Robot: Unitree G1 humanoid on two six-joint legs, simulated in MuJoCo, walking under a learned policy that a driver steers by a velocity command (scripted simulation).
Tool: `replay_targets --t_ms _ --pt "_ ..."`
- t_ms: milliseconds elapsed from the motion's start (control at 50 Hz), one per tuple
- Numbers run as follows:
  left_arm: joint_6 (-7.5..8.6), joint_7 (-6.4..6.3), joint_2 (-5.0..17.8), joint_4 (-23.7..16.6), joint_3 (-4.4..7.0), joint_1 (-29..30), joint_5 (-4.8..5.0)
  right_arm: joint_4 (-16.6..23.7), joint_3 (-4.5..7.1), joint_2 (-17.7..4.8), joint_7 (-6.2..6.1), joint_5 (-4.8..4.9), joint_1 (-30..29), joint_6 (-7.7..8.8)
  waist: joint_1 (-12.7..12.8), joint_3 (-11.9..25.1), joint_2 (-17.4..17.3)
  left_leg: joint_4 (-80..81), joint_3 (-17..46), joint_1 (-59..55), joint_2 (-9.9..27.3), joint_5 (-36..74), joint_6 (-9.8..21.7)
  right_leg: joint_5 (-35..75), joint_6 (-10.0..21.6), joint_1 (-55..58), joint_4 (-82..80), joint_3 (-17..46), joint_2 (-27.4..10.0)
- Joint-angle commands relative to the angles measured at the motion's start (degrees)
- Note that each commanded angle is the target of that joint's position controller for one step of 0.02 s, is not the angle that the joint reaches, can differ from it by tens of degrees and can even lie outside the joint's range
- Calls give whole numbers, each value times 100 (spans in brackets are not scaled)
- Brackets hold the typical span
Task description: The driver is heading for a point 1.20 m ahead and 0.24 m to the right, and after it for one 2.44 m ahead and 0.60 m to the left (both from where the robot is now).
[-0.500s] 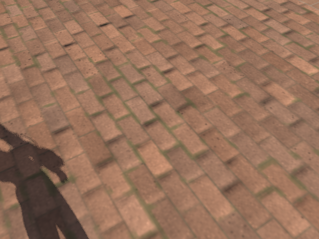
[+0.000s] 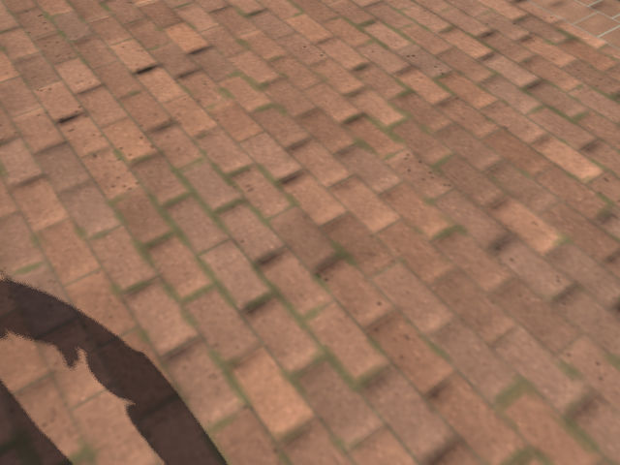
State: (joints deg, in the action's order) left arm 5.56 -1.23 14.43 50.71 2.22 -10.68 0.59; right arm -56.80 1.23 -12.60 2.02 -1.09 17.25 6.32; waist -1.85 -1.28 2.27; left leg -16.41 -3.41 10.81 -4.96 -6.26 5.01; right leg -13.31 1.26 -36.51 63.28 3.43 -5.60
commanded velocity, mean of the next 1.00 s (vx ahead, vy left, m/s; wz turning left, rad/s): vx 0.14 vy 0.00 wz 0.00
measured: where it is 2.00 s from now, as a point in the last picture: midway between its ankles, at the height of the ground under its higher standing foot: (314, 371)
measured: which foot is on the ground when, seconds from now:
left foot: down 0.00-0.96, up 0.98-1.00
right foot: up 0.00-0.18, down 0.20-1.00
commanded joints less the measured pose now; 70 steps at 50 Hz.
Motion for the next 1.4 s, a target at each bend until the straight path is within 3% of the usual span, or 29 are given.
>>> replay_targets --t_ms 20,120,200,220,240,260,280,300,360,420,480,580,680,700,740,800,840,880,920,940,960,980,1000,1040,1100,1180,1300,1360,1400 --pt "-82 -43 62 -83 10 -627 -90 343 80 -715 -125 -12 -442 57 438 197 -535 524 426 755 1340 3516 866 828 -168 866 -1158 -190 -16" --pt "-170 -2 188 -247 0 214 -48 121 109 -910 -211 90 -24 -110 74 360 -628 221 593 130 1515 2615 733 1407 -185 1241 -2625 -177 209" --pt "-112 11 475 -122 126 -54 -152 38 69 -725 -252 212 -92 -197 283 495 -447 -738 809 -179 1297 1638 351 1825 122 2101 -3997 -217 358" --pt "-99 -27 797 -55 207 -334 -195 12 32 -612 -268 117 183 -169 219 762 -106 -1258 641 76 955 994 101 3755 288 2856 -3910 244 -145" --pt "-167 -51 976 -30 228 -394 -175 -177 -68 -215 -239 2 991 -126 -167 1191 752 -1865 399 983 495 -1121 -171 4956 903 4052 -3525 861 -863" --pt "-225 -24 448 37 108 -501 -161 -263 -133 -50 -275 58 1062 -191 -17 1444 1051 -2305 318 1126 446 -2135 -367 3960 1380 3924 -3790 1382 -1262" --pt "-238 18 188 32 37 -434 -151 -180 -69 -340 -324 125 641 -302 75 1186 805 -2423 368 1162 488 -2372 -442 2727 1381 3478 -4109 1596 -1144" --pt "-252 30 236 -9 28 -186 -165 -106 -33 -429 -375 142 311 -420 50 987 640 -2421 426 1184 563 -2296 -481 1834 1247 3123 -4302 1615 -1048" --pt "-314 -5 436 -200 53 667 -153 -234 -36 -298 -428 44 325 -660 -269 628 517 -1573 440 198 689 -1246 -514 -45 743 1802 -4679 1078 -597" --pt "-362 -22 358 -32 68 425 -58 -349 5 -537 -407 13 306 -683 -58 42 125 -990 346 355 686 -1232 -354 -1356 234 1534 -4659 332 80" --pt "-309 -44 271 136 74 190 -46 -448 0 -416 -409 61 157 -529 79 1 -332 -810 412 678 728 -1025 -343 80 288 2201 -4095 122 228" --pt "-333 -20 210 295 99 86 -29 -522 8 -375 -389 92 169 -427 120 351 -365 -865 417 574 733 -456 -381 1754 415 2769 -3530 -87 306" --pt "-438 -24 183 425 117 109 -33 -578 -3 -337 -412 92 255 -481 112 186 -306 -866 402 570 717 -420 -372 1679 372 2731 -3484 -130 350" --pt "-455 -25 127 519 109 0 -33 -655 -9 -295 -414 96 410 -489 97 291 -308 -792 374 516 687 -981 -336 1037 365 2780 -3478 -208 428" --pt "-478 -30 211 587 158 -29 26 -643 60 -488 -428 169 438 -498 108 -113 -504 -608 599 763 776 -2578 -47 -1151 371 2345 -3294 -398 676" --pt "-231 36 64 408 126 452 85 -610 171 -810 -430 263 794 -312 -107 -833 -1011 204 2043 295 1788 -3463 613 -1263 334 921 -2477 -647 806" --pt "-40 126 21 301 107 659 84 -573 240 -922 -412 265 703 -169 -65 -1046 -1174 274 2735 -159 2465 -2413 910 -830 421 303 -2062 -567 540" --pt "51 193 26 348 125 470 116 -508 234 -801 -354 274 585 -118 120 -873 -1056 -26 2321 -325 2354 -1393 748 -932 500 627 -2461 -637 479" --pt "41 201 182 726 253 -508 151 -332 227 -790 -301 282 146 -144 620 -521 -891 -618 1441 591 1696 -663 321 -399 559 2643 -3312 -751 740" --pt "32 181 559 948 400 -1306 124 -175 198 -699 -294 281 -135 -120 938 -284 -240 -1942 749 1285 1120 210 2 -442 794 3592 -3839 220 256" --pt "29 202 1153 1084 551 -2106 118 3 115 -317 -318 256 -79 -34 1100 157 1296 -4124 -21 2521 341 -549 -421 -644 1513 4744 -4780 2525 -972" --pt "83 247 747 1101 367 -2149 5 101 123 -341 -302 268 -207 44 977 303 1179 -5421 683 3186 308 -2334 -336 -324 1783 4810 -5266 3802 -1641" --pt "126 247 435 970 234 -1586 -20 133 175 -466 -246 372 -239 77 654 -45 578 -5950 935 3495 672 -2082 -144 -189 1593 4448 -5130 3178 -1627" --pt "134 289 265 740 122 -911 -13 100 228 -451 -217 364 -277 73 354 -246 -6 -5528 815 3376 1121 -1072 30 160 1204 3846 -5299 1814 -1119" --pt "53 242 146 810 29 -1089 -63 86 325 -402 -212 277 -309 -63 239 -234 151 -4784 517 2911 1259 -508 -102 1158 942 3483 -5485 735 -615" --pt "10 93 471 842 63 -1360 -92 468 278 -233 -215 216 -1256 -134 372 -458 43 -3433 389 3245 1226 150 -374 1404 1035 3369 -5711 444 -642" --pt "-11 40 566 920 139 -1682 6 813 199 -302 -82 273 -2271 -104 570 -706 173 -1941 257 2867 998 851 -345 1177 989 3482 -5822 103 -756" --pt "-56 27 610 959 197 -1673 41 959 201 -404 16 283 -2447 -50 473 -710 191 -1599 286 2750 957 568 -135 1517 892 3952 -5550 31 -963" --pt "-96 28 738 914 247 -1503 32 918 292 -615 44 283 -2062 -17 176 -370 340 -1477 109 1932 719 224 35 2871 774 4094 -4977 -85 -977"
Keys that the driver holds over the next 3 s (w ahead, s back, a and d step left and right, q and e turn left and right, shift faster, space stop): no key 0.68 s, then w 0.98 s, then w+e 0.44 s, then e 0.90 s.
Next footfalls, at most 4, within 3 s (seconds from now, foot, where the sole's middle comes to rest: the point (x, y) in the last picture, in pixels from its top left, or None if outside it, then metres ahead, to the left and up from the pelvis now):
0.20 right None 0.23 -0.14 -0.78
1.44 left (262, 423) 0.59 0.11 -0.78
2.06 right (355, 300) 0.91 -0.12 -0.78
2.50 left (307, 230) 1.15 -0.01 -0.78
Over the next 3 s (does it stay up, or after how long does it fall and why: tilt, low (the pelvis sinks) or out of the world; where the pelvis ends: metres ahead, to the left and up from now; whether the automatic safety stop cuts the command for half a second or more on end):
stays up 0.97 -0.08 -0.01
